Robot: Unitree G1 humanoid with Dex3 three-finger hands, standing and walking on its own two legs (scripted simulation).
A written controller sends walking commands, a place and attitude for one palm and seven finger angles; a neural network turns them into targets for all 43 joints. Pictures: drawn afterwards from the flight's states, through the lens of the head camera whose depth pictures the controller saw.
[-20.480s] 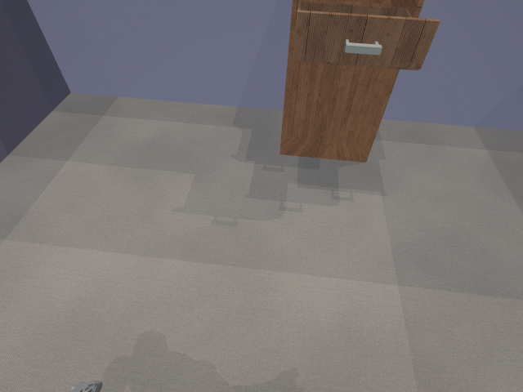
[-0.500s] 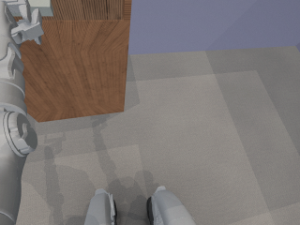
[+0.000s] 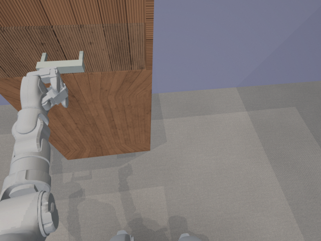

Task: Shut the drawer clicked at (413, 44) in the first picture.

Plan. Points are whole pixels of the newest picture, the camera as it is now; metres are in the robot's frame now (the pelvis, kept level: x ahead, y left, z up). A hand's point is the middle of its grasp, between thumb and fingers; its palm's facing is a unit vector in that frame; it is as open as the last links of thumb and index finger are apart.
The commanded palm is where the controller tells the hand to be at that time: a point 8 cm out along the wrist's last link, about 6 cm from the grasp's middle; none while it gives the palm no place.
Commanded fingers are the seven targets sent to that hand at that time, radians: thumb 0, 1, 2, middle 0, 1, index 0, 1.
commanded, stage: draw the hand back to the body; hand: left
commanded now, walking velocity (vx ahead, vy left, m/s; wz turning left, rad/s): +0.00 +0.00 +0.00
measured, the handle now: (62, 61) +0.58 +0.24 +0.07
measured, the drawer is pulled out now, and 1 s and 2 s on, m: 0.00 0.00 0.00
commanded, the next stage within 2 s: step back with the hand held close in 1.16 s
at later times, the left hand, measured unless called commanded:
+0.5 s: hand (20, 150) +0.29 +0.23 +0.14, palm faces +0.30 -0.92 -0.23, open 3.2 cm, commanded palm +0.24 +0.27 +0.16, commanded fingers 0.00 0.90 0.90 -1.40 -1.60 -1.40 -1.60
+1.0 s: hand out of the picture +0.16 +0.23 +0.21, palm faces +0.42 -0.82 -0.39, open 3.2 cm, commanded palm +0.11 +0.27 +0.22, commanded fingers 0.00 0.90 0.90 -1.40 -1.60 -1.40 -1.60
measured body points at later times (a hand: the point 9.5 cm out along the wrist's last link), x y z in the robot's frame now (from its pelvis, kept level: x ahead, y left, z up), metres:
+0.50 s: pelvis -0.01 -0.01 +0.04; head +0.00 -0.03 +0.49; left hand +0.27 +0.28 +0.16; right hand +0.20 -0.23 -0.04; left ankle -0.01 +0.11 -0.69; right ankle -0.04 -0.13 -0.69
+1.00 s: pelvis -0.01 -0.01 +0.05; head -0.03 -0.04 +0.50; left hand +0.14 +0.27 +0.23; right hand +0.19 -0.23 -0.04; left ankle -0.01 +0.11 -0.69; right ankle -0.04 -0.13 -0.69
